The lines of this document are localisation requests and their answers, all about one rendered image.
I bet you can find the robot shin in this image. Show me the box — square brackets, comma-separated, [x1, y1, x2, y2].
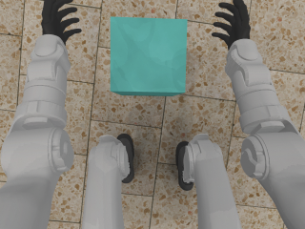
[88, 135, 131, 178]
[182, 134, 223, 183]

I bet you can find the right robot shin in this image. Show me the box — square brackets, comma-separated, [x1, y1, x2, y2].
[182, 134, 223, 183]

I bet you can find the left robot hand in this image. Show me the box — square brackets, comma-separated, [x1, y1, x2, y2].
[41, 0, 82, 46]

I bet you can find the right robot hand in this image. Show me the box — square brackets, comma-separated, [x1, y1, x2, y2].
[212, 0, 251, 50]

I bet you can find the left robot upper arm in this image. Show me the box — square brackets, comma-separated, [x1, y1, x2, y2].
[0, 127, 74, 229]

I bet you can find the left robot forearm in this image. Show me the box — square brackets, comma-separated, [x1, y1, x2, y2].
[0, 34, 71, 175]

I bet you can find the right robot upper arm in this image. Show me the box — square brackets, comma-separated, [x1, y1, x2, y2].
[240, 132, 305, 229]

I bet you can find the left robot shin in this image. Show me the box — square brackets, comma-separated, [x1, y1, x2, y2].
[88, 135, 131, 178]

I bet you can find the right robot forearm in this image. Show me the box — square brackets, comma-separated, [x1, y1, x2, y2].
[224, 38, 305, 141]

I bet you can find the carton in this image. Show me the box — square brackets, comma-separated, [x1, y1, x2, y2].
[110, 16, 188, 96]

